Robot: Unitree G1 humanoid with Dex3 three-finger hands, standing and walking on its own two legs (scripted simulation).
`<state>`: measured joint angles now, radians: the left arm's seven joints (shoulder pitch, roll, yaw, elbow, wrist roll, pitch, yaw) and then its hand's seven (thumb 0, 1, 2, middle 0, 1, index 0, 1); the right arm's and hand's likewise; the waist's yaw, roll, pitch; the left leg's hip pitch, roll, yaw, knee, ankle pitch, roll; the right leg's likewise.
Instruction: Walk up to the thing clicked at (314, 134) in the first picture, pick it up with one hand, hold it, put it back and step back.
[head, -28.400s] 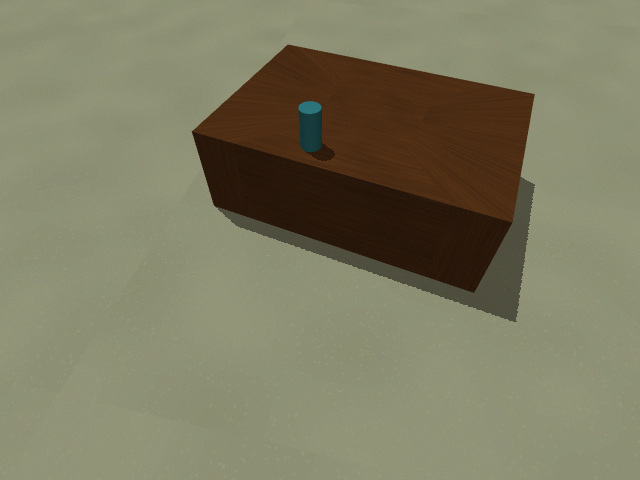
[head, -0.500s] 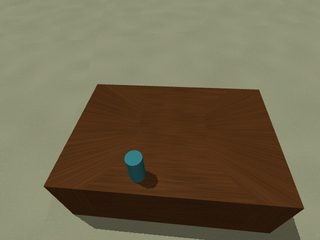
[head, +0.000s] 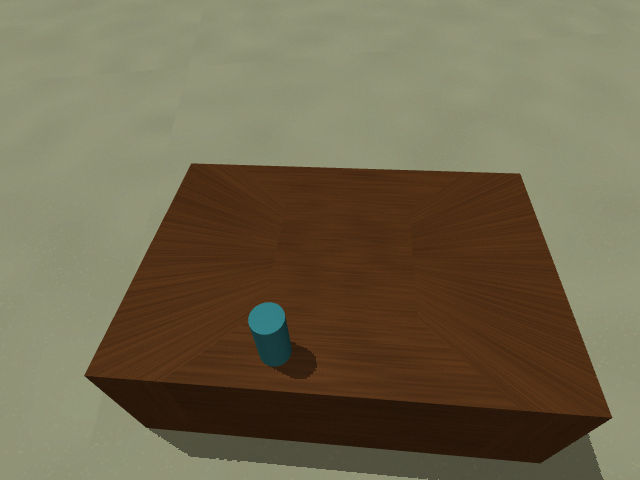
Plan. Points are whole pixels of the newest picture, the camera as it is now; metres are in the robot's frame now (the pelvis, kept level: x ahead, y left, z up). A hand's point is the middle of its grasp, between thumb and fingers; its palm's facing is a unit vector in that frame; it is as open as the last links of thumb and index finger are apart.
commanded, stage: home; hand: left
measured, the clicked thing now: (271, 335) +0.46 +0.16 -0.31
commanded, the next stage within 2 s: stand in 0.08 s
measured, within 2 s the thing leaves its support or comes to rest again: neither
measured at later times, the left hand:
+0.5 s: hand out of the picture +0.08 +0.25 -0.15, palm faces +0.01 -0.93 -0.36, open 12.9 cm
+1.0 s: hand out of the picture +0.07 +0.24 -0.15, palm faces +0.00 -0.93 -0.36, open 7.4 cm
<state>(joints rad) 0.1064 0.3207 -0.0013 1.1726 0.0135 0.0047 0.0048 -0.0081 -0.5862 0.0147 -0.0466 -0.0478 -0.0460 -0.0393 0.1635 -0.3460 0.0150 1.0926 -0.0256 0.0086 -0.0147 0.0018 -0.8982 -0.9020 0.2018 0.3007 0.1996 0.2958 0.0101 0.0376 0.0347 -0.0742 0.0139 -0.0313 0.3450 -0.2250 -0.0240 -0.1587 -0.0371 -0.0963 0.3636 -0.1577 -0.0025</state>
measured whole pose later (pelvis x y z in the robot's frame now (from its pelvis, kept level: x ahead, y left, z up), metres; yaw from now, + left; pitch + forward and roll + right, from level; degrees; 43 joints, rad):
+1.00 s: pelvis +0.00 -0.01 +0.00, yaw +0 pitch -3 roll +0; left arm 0.12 0.33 0.01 1.16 0.01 0.00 -0.01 0.00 0.90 0.89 -0.20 -0.30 -0.20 -0.30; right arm 0.16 -0.35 0.01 1.11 -0.03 0.01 0.00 0.00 -0.90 -0.90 0.20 0.30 0.20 0.30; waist 0.01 0.03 0.04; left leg -0.06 0.03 -0.03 0.32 -0.21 -0.04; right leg -0.15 -0.02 -0.10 0.34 -0.15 -0.02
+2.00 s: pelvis +0.01 -0.01 +0.00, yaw -1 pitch -2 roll +0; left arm 0.10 0.33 0.01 1.15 0.01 -0.01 -0.01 0.00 0.91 0.89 -0.20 -0.30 -0.20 -0.30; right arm 0.14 -0.35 0.01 1.11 -0.02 0.00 0.00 0.00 -0.90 -0.90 0.20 0.30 0.20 0.30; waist 0.00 0.02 0.04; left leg -0.04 0.04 -0.01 0.30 -0.22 -0.04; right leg -0.14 -0.01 -0.08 0.34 -0.16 -0.02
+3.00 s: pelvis -0.05 +0.03 -0.03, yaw -1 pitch -1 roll +0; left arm 0.02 0.39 0.06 0.93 0.02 0.05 0.01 0.00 0.90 0.89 -0.20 -0.30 -0.20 -0.30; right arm 0.14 -0.42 -0.06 0.95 -0.02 0.05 0.01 0.00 -0.90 -0.90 0.20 0.30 0.20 0.30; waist -0.01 -0.02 0.16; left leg -0.27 0.00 -0.03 0.68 -0.37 0.02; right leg -0.40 -0.08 -0.05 0.62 -0.20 0.02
